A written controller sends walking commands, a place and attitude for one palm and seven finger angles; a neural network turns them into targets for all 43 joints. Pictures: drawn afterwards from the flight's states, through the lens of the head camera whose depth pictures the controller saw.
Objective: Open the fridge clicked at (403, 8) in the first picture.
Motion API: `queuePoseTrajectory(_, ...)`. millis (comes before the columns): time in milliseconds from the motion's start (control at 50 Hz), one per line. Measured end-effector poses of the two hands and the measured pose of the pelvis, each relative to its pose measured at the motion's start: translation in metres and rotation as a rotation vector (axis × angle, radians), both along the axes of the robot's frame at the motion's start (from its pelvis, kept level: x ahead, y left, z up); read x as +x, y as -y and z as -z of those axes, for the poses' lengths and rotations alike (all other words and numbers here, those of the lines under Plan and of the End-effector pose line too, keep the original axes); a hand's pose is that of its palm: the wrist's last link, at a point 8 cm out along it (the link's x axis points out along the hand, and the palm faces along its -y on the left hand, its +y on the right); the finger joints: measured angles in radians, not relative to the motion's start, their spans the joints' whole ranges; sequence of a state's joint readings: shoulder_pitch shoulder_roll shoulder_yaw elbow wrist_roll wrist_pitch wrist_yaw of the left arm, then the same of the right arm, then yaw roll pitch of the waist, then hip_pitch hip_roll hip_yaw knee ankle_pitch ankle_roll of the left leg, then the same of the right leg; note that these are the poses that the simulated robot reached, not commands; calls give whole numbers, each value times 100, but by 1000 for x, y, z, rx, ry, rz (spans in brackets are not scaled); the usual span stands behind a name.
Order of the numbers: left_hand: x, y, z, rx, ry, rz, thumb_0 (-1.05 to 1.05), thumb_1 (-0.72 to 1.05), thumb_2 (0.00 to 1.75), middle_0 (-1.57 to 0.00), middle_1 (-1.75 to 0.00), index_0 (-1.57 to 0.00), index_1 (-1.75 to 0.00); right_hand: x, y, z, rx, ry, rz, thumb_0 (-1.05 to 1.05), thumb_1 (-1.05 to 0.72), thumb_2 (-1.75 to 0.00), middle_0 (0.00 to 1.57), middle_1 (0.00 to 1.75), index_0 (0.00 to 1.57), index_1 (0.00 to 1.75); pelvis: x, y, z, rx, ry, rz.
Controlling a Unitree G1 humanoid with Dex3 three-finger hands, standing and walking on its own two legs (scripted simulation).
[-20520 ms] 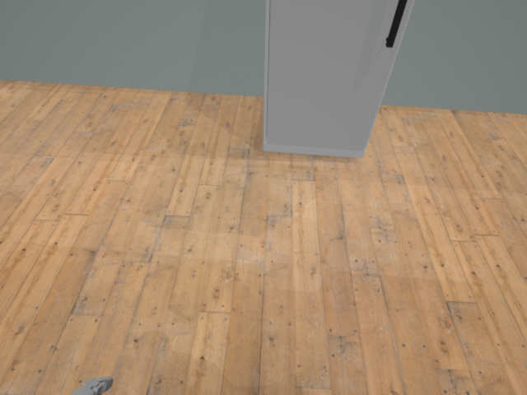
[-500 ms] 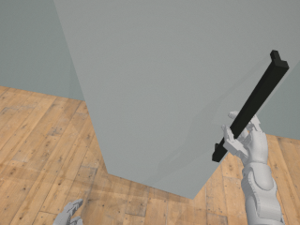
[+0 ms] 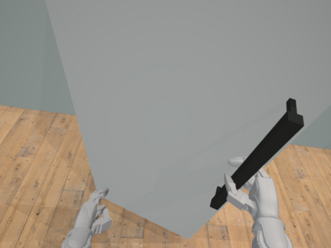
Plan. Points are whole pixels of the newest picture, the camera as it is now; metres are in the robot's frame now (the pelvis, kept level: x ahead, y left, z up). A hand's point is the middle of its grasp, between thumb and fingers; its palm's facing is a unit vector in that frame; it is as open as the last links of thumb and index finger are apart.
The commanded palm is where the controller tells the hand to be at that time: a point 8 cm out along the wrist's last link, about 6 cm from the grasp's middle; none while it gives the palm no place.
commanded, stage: walk backward, drawing the door open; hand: right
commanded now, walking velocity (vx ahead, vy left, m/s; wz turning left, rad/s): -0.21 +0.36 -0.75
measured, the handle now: (243, 167) +0.29 -0.15 +0.10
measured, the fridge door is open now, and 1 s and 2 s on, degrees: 19 58 73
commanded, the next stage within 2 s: stop walking and hold the door back in 1.18 s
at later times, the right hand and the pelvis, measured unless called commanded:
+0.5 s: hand out of the picture +0.12 -0.02 +0.07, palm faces +0.29 +0.94 -0.17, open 6.4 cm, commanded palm +0.07 -0.06 +0.07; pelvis -0.11 +0.14 -0.03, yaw -23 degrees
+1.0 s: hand out of the picture +0.02 +0.12 +0.07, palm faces +0.55 +0.83 -0.13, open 6.6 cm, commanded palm -0.03 +0.10 +0.07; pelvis -0.12 +0.35 -0.05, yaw -46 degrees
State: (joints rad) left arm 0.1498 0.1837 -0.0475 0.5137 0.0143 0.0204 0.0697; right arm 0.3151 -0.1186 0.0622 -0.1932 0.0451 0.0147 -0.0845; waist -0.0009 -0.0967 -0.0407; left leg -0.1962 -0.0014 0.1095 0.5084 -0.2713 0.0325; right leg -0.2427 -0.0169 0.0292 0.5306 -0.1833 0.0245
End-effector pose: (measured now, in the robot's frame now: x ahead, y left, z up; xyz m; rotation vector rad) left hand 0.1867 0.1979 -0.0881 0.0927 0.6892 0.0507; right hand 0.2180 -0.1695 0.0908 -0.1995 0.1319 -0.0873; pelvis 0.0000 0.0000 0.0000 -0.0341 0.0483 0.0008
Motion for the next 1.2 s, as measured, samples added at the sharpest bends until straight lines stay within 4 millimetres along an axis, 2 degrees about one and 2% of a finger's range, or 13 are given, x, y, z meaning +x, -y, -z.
queuePoseTrajectory(180, -37, -47, 30, 122, -35, 23, 1, 90, 90, -20, -30, -20, -30, -42, -23, 7, 18, 110, 28, -3, -60, -75, 37, 134, 33, 140, -36, -32, 24, -1, 41, 97)
queuePoseTrajectory(300, -72, -72, 33, 117, -75, 104, 1, 90, 90, -20, -30, -20, -30, -74, -46, 7, -5, 115, 104, -3, -62, -75, 37, 133, 31, 140, -67, -74, 22, 6, 89, 203)
queuePoseTrajectory(400, -79, -94, 43, 95, -65, 163, 1, 90, 90, -20, -30, -20, -30, -107, -73, 9, -19, 140, 176, -4, -61, -75, 37, 135, 29, 140, -89, -113, 33, -7, 98, 283)
queuePoseTrajectory(520, -85, -115, 31, 156, -45, 279, 2, 90, 90, -20, -30, -20, -30, -144, -106, 10, 20, 159, 195, -2, -62, -72, 36, 135, 32, 138, -111, -147, 30, -15, 104, 417)
queuePoseTrajectory(600, -82, -126, 36, 183, 7, 368, 1, 90, 90, -20, -30, -20, -30, -165, -130, 16, 29, 238, 184, -2, -62, -73, 39, 137, 30, 136, -129, -175, 47, 18, 105, 491)
queuePoseTrajectory(700, -79, -137, 40, 145, -82, 506, 1, 90, 90, -20, -30, -20, -30, -191, -164, 13, 27, 196, 268, -2, -62, -73, 39, 135, 32, 136, -128, -220, 32, 42, 111, 572)
queuePoseTrajectory(800, -56, -147, 43, 105, -55, 602, 1, 90, 90, -20, -30, -20, -30, -213, -199, 11, 18, 183, 378, -1, -61, -75, 40, 134, 33, 137, -123, -266, 33, 7, 86, 655)
queuePoseTrajectory(900, -36, -155, 21, 115, 47, 675, 2, 90, 90, -20, -30, -20, -30, -231, -230, 11, 31, 179, 428, 0, -61, -76, 39, 134, 33, 137, -124, -301, 27, -35, 89, 752)
queuePoseTrajectory(940, -26, -158, 19, 115, 121, 710, 1, 90, 90, -20, -30, -20, -30, -236, -241, 14, 35, 225, 435, 0, -61, -76, 39, 135, 33, 136, -125, -313, 39, -8, 81, 769)
queuePoseTrajectory(980, -19, -165, 21, 116, 137, 741, 1, 90, 90, -20, -30, -20, -30, -240, -252, 16, 5, 265, 450, 0, -60, -77, 41, 136, 32, 136, -125, -334, 46, -14, 99, 796)
queuePoseTrajectory(1060, -11, -184, 25, 116, 70, 844, 1, 90, 90, -20, -30, -20, -30, -252, -278, 13, -22, 224, 554, -1, -60, -77, 43, 137, 31, 137, -114, -377, 38, 1, 117, 870)
queuePoseTrajectory(1120, -3, -198, 33, 91, 36, 895, 1, 90, 90, -20, -30, -20, -30, -259, -302, 12, -27, 206, 652, -1, -61, -77, 42, 135, 30, 138, -99, -408, 39, -18, 91, 916)
queuePoseTrajectory(1200, 3, -221, 33, 111, 9, 937, 1, 90, 90, -20, -30, -20, -30, -267, -332, 10, -16, 170, 743, 0, -61, -78, 40, 133, 30, 139, -90, -439, 30, -49, 107, 1001)
